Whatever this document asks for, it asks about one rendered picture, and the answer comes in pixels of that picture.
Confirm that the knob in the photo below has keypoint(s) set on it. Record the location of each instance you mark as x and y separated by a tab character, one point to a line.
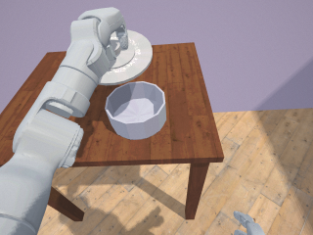
115	46

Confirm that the table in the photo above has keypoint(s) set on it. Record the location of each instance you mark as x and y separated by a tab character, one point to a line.
188	136

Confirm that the lid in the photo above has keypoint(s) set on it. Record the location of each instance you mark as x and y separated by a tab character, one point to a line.
130	62

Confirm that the robot left upper arm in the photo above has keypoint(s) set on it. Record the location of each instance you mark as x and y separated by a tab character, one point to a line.
50	142

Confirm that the robot left forearm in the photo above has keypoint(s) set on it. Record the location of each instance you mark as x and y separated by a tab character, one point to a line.
69	91

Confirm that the pot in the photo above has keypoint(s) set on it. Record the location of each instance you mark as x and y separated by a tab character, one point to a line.
136	110

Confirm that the left robot hand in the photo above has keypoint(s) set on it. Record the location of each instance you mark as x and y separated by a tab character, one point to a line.
116	23

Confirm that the right robot hand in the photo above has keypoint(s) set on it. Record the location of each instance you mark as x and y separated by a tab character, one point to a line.
247	222

